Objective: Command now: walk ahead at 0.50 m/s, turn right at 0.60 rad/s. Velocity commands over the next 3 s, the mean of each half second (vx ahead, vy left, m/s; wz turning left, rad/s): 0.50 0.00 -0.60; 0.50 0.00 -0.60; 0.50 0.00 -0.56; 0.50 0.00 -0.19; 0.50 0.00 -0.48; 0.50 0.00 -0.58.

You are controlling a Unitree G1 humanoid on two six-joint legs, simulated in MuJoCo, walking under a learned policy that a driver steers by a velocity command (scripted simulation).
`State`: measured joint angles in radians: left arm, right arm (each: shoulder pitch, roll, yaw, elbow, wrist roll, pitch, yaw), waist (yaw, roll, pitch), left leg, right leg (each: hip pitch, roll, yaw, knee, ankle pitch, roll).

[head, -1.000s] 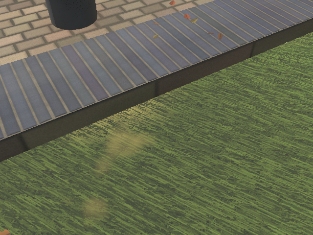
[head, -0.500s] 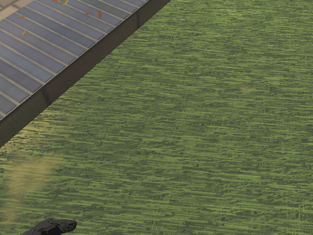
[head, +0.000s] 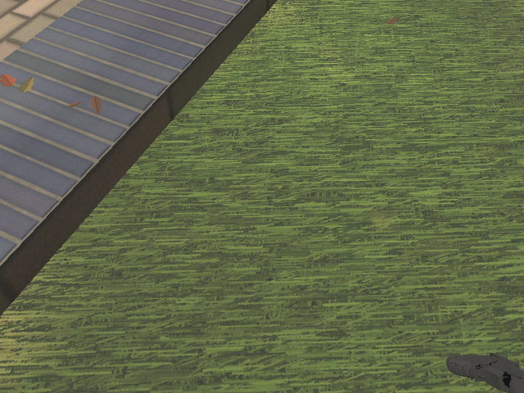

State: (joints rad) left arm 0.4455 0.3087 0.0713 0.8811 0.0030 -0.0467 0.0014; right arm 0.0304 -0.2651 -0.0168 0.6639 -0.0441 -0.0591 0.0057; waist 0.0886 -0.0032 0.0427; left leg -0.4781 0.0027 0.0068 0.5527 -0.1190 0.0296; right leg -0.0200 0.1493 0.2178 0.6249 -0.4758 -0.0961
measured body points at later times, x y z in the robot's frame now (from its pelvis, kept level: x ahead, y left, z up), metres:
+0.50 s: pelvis +0.26 -0.04 +0.00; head +0.29 -0.07 +0.45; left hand +0.55 +0.10 -0.08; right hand +0.15 -0.29 -0.14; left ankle +0.12 +0.11 -0.71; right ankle +0.34 -0.14 -0.72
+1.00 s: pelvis +0.52 -0.15 +0.01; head +0.55 -0.17 +0.46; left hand +0.64 +0.12 -0.11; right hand +0.60 -0.47 -0.07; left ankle +0.72 -0.13 -0.70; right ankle +0.35 -0.14 -0.72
